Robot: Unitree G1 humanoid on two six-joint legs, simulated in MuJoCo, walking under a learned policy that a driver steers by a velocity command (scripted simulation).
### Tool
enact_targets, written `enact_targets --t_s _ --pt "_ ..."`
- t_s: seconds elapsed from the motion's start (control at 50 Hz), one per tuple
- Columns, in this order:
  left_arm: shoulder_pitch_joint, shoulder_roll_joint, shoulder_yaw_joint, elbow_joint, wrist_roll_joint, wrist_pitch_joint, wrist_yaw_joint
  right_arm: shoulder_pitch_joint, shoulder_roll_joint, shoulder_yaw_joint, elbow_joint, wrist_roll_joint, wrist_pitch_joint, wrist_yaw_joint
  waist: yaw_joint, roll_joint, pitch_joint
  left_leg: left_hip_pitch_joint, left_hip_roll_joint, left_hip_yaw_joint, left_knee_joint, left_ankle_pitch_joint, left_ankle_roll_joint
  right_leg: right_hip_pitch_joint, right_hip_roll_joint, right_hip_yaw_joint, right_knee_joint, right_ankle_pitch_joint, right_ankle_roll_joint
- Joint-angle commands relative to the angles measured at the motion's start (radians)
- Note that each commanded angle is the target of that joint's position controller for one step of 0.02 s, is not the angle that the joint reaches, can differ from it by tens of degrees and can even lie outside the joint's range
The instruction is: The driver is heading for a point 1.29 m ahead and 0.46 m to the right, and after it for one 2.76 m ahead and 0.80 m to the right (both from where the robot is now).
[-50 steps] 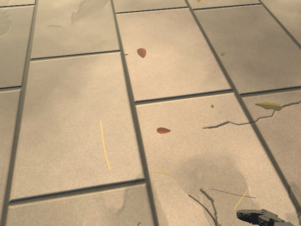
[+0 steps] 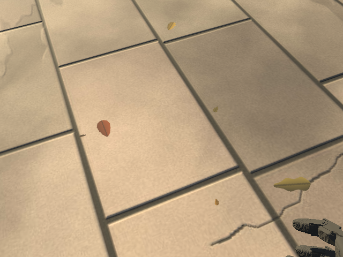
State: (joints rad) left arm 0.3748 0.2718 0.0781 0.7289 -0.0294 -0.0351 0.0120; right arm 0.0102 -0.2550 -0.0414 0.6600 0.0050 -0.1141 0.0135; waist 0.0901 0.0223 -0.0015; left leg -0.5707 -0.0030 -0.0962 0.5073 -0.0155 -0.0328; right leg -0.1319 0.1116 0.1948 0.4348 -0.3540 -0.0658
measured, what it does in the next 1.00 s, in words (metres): walks ahead, turning right: left foot, then right foot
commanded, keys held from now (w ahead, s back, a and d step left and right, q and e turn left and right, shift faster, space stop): w+e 0.88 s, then w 0.12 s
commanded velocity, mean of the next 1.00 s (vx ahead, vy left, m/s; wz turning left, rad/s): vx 0.50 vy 0.00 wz -0.57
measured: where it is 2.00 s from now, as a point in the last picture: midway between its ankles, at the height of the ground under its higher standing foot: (302, 150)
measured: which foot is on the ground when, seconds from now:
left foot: up 0.00-0.02, down 0.04-0.58, up 0.60-1.00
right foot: down 0.00-0.06, up 0.08-0.54, down 0.56-1.00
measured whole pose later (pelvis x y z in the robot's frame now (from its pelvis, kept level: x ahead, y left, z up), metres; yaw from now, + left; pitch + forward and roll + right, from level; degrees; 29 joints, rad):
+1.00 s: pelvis +0.50 -0.14 +0.00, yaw -34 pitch +2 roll -1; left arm 0.36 0.29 0.07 0.71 -0.02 -0.04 0.01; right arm 0.03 -0.28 -0.04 0.69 0.00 -0.10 0.03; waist 0.08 0.04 0.01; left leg -0.56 0.02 -0.07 0.54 0.02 -0.03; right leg -0.10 0.10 0.18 0.42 -0.35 -0.05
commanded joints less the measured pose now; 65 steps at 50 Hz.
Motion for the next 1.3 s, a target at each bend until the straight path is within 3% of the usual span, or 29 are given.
enact_targets --t_s 0.02,0.04,0.06,0.08,0.1,0.12,0.14,0.18,0.38,0.48,0.52,0.56,0.58,0.6,0.62,0.64,0.68,0.7,0.76,0.86,0.96,1.04,1.06,1.08,1.1,1.12,1.16,1.22,1.3 --pt "-0.031 0.138 0.040 -0.068 0.001 -0.003 0.008 0.020 -0.131 -0.055 -0.065 0.007 -0.032 0.001 -0.089 -0.154 -0.059 0.223 -0.025 0.029 -0.087 -0.037 0.045 -0.020 -0.217 0.233 0.019 0.352 -0.103" --pt "-0.052 0.105 0.029 -0.084 0.006 -0.007 0.004 0.122 -0.162 -0.071 -0.050 -0.006 -0.035 -0.006 -0.141 -0.141 -0.134 0.406 0.035 -0.002 -0.079 -0.034 0.085 -0.073 -0.173 0.194 0.146 0.385 -0.072" --pt "-0.059 0.049 0.008 -0.112 0.023 -0.014 0.001 0.288 -0.225 -0.088 -0.038 -0.020 -0.033 -0.016 -0.205 -0.022 -0.271 0.676 0.217 -0.179 -0.058 -0.053 0.154 -0.219 -0.102 0.094 0.428 0.203 -0.031" --pt "0.088 0.018 -0.005 -0.132 -0.004 -0.022 0.003 0.352 -0.275 -0.099 -0.001 -0.028 -0.020 -0.010 -0.135 0.315 -0.354 0.930 0.419 -0.625 -0.130 -0.240 0.319 -0.565 0.001 -0.013 0.715 -0.254 0.024" --pt "0.096 0.113 0.009 -0.100 -0.013 -0.021 0.005 0.336 -0.189 -0.083 -0.018 -0.004 -0.013 -0.010 -0.154 0.226 -0.288 0.891 0.430 -0.683 -0.165 -0.437 0.313 -0.682 -0.086 0.000 0.852 -0.219 0.041" --pt "-0.008 0.158 0.022 -0.112 -0.004 -0.013 0.002 0.301 -0.129 -0.067 -0.028 -0.001 -0.005 -0.016 -0.182 0.119 -0.169 0.778 0.382 -0.516 -0.176 -0.424 0.267 -0.709 -0.118 -0.023 0.890 -0.116 0.052" --pt "-0.072 0.149 0.023 -0.126 0.009 -0.008 0.001 0.260 -0.118 -0.059 -0.031 -0.010 0.003 -0.016 -0.167 0.046 -0.095 0.650 0.336 -0.391 -0.197 -0.308 0.239 -0.678 -0.148 -0.052 0.874 -0.046 0.057" --pt "-0.111 0.116 0.026 -0.149 0.013 -0.004 -0.010 0.217 -0.093 -0.047 -0.016 -0.021 0.007 -0.017 -0.124 0.049 -0.019 0.490 0.269 -0.236 -0.254 -0.168 0.217 -0.622 -0.195 -0.064 0.815 0.021 0.053" --pt "-0.284 0.045 -0.003 -0.177 0.009 0.001 -0.041 0.235 -0.175 -0.071 0.085 -0.006 0.009 -0.023 -0.145 0.040 0.026 0.481 0.242 0.126 -0.325 0.076 0.194 -0.582 -0.218 -0.148 0.404 0.355 0.069" --pt "-0.389 0.056 -0.002 -0.225 0.004 0.001 -0.068 0.287 -0.224 -0.084 0.120 0.018 0.031 -0.023 -0.168 0.051 0.065 0.596 0.285 0.193 -0.280 0.151 0.162 -0.541 -0.187 -0.220 0.242 0.273 0.019" --pt "-0.345 0.088 0.016 -0.228 0.012 0.007 -0.070 0.280 -0.254 -0.094 0.121 0.028 0.042 -0.027 -0.125 0.079 0.026 0.628 0.285 0.240 -0.158 0.471 0.140 -0.427 -0.127 -0.278 0.212 0.164 -0.023" --pt "-0.079 0.168 0.066 -0.159 0.011 0.015 -0.058 0.274 -0.246 -0.089 0.117 0.032 0.052 -0.036 0.021 0.055 -0.114 0.533 0.231 0.304 0.195 0.637 0.094 -0.047 -0.036 -0.314 0.114 0.222 -0.089" --pt "0.073 0.259 0.095 -0.132 0.006 0.023 -0.036 0.297 -0.180 -0.063 0.091 -0.004 0.046 -0.037 0.067 -0.098 -0.212 0.246 0.183 0.308 0.530 0.211 0.046 0.273 -0.207 -0.046 0.116 0.274 -0.160" --pt "0.007 0.340 0.094 -0.161 0.000 0.008 -0.039 0.339 -0.087 -0.026 0.021 -0.016 0.016 -0.027 -0.043 -0.332 -0.331 -0.154 -0.037 0.160 0.866 -0.555 -0.004 0.526 -0.437 0.572 -0.068 0.050 -0.364" --pt "0.039 0.249 0.069 -0.173 0.008 -0.003 -0.047 0.247 -0.185 -0.046 0.016 0.015 -0.019 -0.011 0.037 -0.182 -0.371 -0.256 0.011 -0.010 0.928 -0.517 0.017 0.534 -0.441 0.599 -0.140 -0.014 -0.330" --pt "0.014 0.204 0.053 -0.157 0.015 -0.013 -0.047 0.185 -0.192 -0.046 -0.003 0.039 -0.031 -0.005 0.027 -0.146 -0.239 -0.296 0.049 0.010 0.893 -0.440 0.034 0.429 -0.407 0.441 -0.130 0.059 -0.285" --pt "-0.104 0.143 0.031 -0.161 0.015 -0.020 -0.045 0.162 -0.174 -0.047 0.012 -0.012 -0.026 -0.023 -0.058 -0.018 -0.096 -0.175 0.121 0.021 0.711 -0.319 0.034 0.145 -0.309 0.218 -0.140 0.283 -0.207" --pt "-0.136 0.150 0.029 -0.175 0.027 -0.022 -0.041 0.192 -0.175 -0.049 0.008 -0.012 -0.014 -0.021 -0.097 -0.082 -0.086 -0.113 0.131 0.013 0.685 -0.294 0.023 0.055 -0.304 0.204 -0.158 0.364 -0.224" --pt "-0.145 0.149 0.030 -0.160 0.022 -0.029 -0.025 0.195 -0.148 -0.044 0.017 -0.019 0.012 -0.021 -0.117 -0.069 -0.066 -0.056 0.120 0.036 0.569 -0.250 -0.016 -0.066 -0.263 0.126 -0.191 0.446 -0.228" --pt "-0.077 0.171 0.037 -0.116 0.009 -0.021 -0.002 0.003 -0.092 -0.018 -0.029 -0.016 0.012 -0.011 -0.049 -0.100 -0.020 -0.010 0.054 0.042 0.199 0.032 -0.039 -0.121 -0.205 0.067 -0.180 0.346 -0.172" --pt "-0.006 0.157 0.032 -0.068 0.005 -0.018 0.000 -0.063 -0.127 -0.026 -0.048 0.001 -0.007 0.015 -0.016 -0.122 -0.001 0.070 0.029 0.028 0.031 0.077 -0.005 -0.048 -0.259 0.145 -0.117 0.234 -0.147" --pt "-0.021 0.131 0.025 -0.061 0.014 -0.010 -0.003 0.095 -0.168 -0.055 -0.019 -0.008 -0.018 0.011 -0.102 -0.147 -0.043 0.289 0.010 0.069 -0.048 -0.046 0.077 -0.003 -0.226 0.156 0.058 0.416 -0.094" --pt "-0.025 0.088 0.007 -0.076 0.023 -0.012 -0.005 0.231 -0.209 -0.068 -0.005 -0.021 -0.022 0.006 -0.163 -0.078 -0.164 0.508 0.130 -0.045 -0.024 -0.024 0.137 -0.084 -0.172 0.093 0.292 0.370 -0.058" --pt "0.109 0.040 -0.009 -0.081 0.001 -0.023 -0.001 0.360 -0.304 -0.095 0.031 -0.034 -0.013 0.006 -0.145 0.205 -0.304 0.861 0.334 -0.452 -0.080 -0.192 0.310 -0.422 -0.025 -0.039 0.659 0.072 0.029" --pt "0.113 0.087 -0.007 -0.074 -0.005 -0.031 0.001 0.402 -0.242 -0.083 0.052 -0.002 -0.008 0.019 -0.161 0.263 -0.290 0.895 0.396 -0.710 -0.209 -0.459 0.344 -0.604 -0.029 -0.008 0.809 -0.224 0.042" --pt "0.005 0.155 0.011 -0.081 -0.010 -0.031 -0.001 0.355 -0.177 -0.064 0.045 0.009 -0.003 0.016 -0.179 0.138 -0.145 0.783 0.369 -0.607 -0.227 -0.545 0.301 -0.675 -0.079 0.007 0.873 -0.151 0.037" --pt "-0.128 0.138 0.007 -0.114 0.019 -0.033 -0.003 0.258 -0.130 -0.042 0.034 -0.007 0.012 0.012 -0.145 0.029 -0.002 0.551 0.283 -0.380 -0.265 -0.381 0.259 -0.648 -0.152 -0.067 0.793 -0.018 0.033" --pt "-0.096 0.093 0.004 -0.101 0.020 -0.030 -0.011 0.234 -0.108 -0.031 0.044 -0.011 0.005 0.009 -0.095 0.089 0.000 0.435 0.217 -0.234 -0.314 -0.167 0.250 -0.541 -0.202 -0.100 0.675 0.062 0.043" --pt "-0.191 0.056 -0.012 -0.123 0.029 -0.033 -0.010 0.276 -0.161 -0.042 0.079 0.001 0.005 -0.001 -0.113 0.047 0.008 0.447 0.212 -0.119 -0.349 0.036 0.261 -0.576 -0.217 -0.132 0.478 0.207 0.070"
Keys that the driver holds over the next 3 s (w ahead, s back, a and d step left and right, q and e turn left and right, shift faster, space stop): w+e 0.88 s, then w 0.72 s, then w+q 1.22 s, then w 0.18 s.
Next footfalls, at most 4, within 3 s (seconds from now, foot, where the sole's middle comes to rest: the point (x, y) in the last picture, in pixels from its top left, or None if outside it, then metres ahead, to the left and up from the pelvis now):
0.04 left None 0.19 0.13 -0.77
0.56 right None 0.41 -0.20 -0.77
1.06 left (235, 193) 0.74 -0.15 -0.77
1.58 right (321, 180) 0.82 -0.51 -0.77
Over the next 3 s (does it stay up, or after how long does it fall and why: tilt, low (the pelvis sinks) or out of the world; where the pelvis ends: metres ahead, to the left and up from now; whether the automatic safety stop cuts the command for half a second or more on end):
stays up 1.46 -0.62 0.00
